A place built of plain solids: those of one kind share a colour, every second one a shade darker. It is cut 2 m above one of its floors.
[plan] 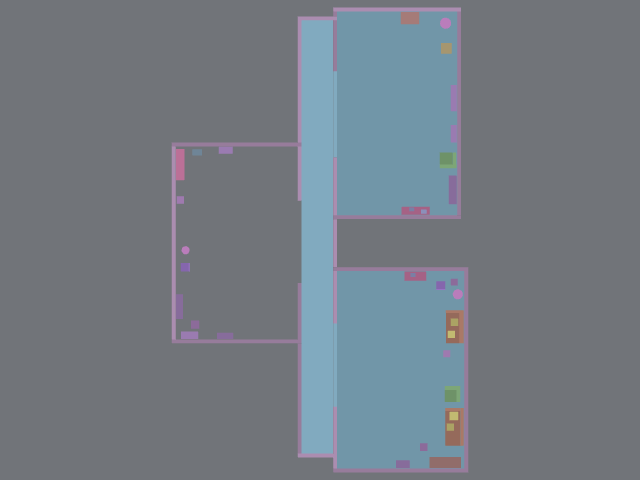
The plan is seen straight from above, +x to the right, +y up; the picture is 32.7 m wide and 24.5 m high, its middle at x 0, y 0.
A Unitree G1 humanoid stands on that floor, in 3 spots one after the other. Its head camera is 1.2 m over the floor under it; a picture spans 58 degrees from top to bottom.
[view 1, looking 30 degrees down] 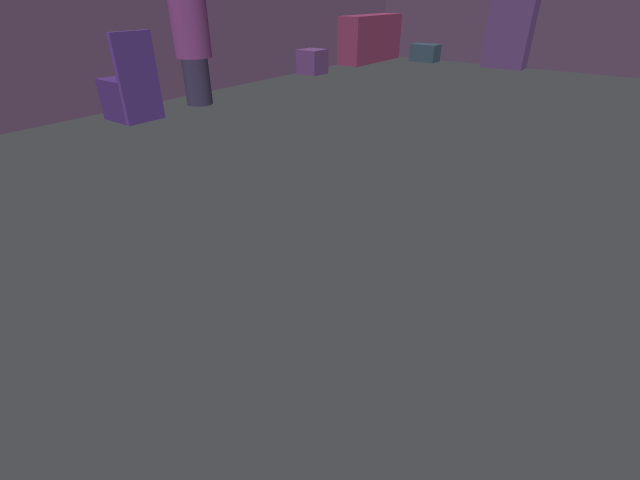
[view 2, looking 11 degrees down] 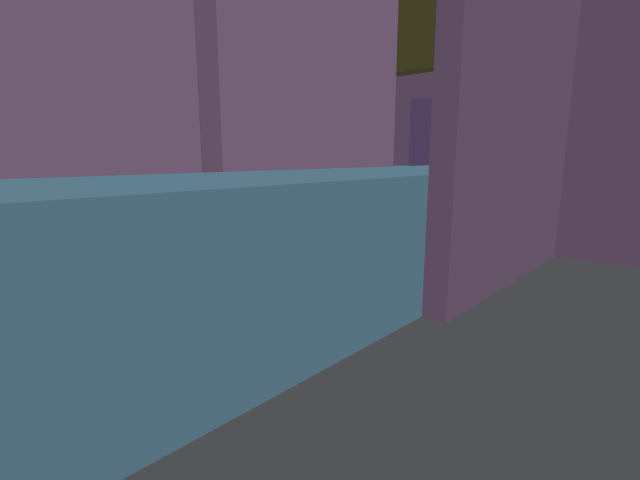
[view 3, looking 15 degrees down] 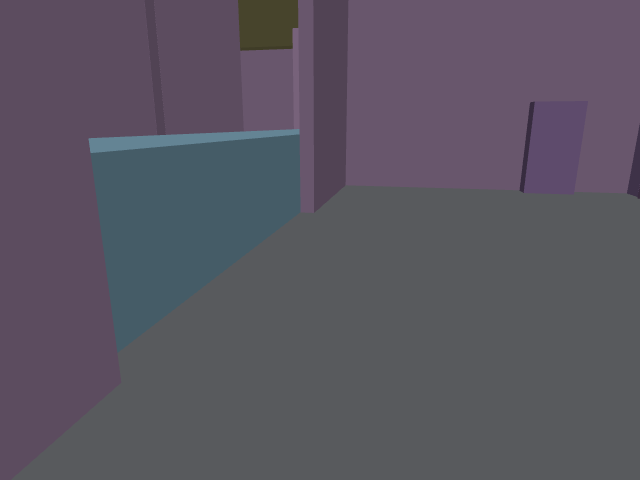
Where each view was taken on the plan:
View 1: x -2.45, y -3.95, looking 127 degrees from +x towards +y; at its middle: ground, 2.40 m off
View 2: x -2.45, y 0.64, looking -48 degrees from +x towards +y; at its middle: floor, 2.30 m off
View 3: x -2.45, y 3.60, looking -78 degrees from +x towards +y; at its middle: ground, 4.64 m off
